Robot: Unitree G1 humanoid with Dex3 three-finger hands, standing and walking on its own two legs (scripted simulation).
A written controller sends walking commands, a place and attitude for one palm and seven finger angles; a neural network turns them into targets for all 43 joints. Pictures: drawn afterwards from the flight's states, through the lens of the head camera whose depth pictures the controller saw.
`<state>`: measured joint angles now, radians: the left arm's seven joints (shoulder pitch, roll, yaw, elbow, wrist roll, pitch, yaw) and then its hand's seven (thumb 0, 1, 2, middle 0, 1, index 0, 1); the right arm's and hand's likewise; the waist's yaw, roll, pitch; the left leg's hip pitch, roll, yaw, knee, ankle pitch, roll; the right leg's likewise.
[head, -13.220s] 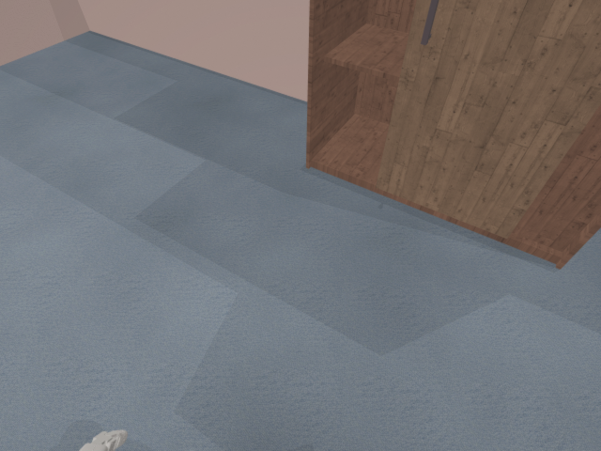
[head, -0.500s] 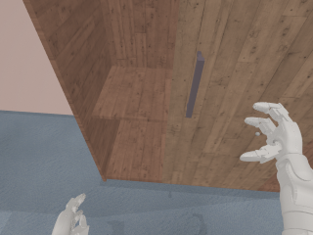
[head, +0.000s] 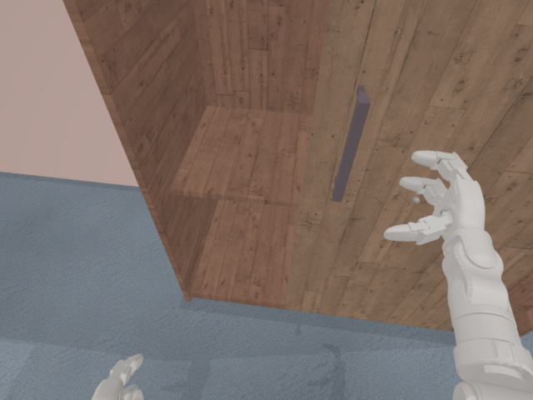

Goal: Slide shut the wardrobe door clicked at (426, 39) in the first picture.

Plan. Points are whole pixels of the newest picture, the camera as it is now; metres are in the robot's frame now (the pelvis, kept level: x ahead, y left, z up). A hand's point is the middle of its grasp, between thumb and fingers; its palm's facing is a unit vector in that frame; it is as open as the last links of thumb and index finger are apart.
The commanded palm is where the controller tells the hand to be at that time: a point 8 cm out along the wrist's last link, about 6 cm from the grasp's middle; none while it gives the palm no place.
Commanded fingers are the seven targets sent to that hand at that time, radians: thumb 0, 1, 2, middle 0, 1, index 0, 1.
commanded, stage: move the hooked fingers beside the handle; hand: right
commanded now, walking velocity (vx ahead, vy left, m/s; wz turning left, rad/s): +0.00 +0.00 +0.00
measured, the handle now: (347, 149) +0.52 -0.09 +0.10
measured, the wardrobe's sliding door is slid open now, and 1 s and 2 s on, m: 0.37 0.37 0.37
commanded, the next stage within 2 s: feel for the door with the fingertips in 1.28 s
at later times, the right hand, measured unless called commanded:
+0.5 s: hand (390, 172) +0.46 -0.16 +0.11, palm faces +0.07 +1.00 +0.00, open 14.0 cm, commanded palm +0.43 -0.21 +0.11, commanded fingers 0.00 0.50 -0.30 0.30 1.20 0.30 1.20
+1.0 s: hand (384, 174) +0.45 -0.15 +0.11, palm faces +0.07 +1.00 +0.01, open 14.0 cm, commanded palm +0.42 -0.21 +0.11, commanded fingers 0.00 0.50 -0.30 0.30 1.20 0.30 1.20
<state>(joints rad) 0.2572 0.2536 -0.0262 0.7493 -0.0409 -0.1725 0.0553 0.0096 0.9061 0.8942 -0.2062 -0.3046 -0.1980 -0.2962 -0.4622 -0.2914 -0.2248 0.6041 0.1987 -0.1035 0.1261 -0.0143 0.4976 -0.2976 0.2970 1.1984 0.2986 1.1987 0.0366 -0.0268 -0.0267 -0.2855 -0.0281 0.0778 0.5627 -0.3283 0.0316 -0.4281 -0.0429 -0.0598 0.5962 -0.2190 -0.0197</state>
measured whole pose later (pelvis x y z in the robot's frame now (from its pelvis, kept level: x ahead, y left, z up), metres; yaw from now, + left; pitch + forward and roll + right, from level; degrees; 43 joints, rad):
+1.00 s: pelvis +0.00 +0.00 -0.01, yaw +1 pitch +7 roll +2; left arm 0.31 0.25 -0.01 0.75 -0.02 -0.11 0.01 0.01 0.91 0.89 -0.21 -0.30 -0.20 -0.30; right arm -0.70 -0.27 -0.24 0.89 0.13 -0.22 0.03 -0.01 0.50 -0.30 0.30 1.20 0.30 1.20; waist 0.08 -0.03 -0.06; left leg -0.42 -0.03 0.07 0.67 -0.37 0.03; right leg -0.56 -0.06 -0.06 0.70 -0.27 -0.02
